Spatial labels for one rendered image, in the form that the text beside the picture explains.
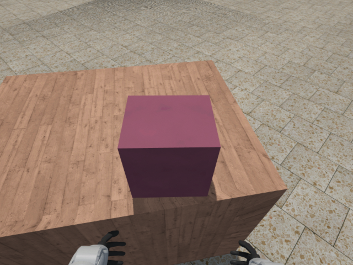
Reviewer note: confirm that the pedestal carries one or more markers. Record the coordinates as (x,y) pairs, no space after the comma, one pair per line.
(63,185)

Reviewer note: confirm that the left robot forearm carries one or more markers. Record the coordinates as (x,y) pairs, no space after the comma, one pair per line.
(90,255)

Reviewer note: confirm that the robot right hand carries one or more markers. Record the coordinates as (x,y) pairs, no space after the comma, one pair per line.
(246,255)

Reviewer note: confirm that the carton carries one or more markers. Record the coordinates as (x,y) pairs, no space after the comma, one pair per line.
(169,146)

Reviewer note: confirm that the robot left hand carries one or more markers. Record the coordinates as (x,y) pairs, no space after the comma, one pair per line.
(105,239)

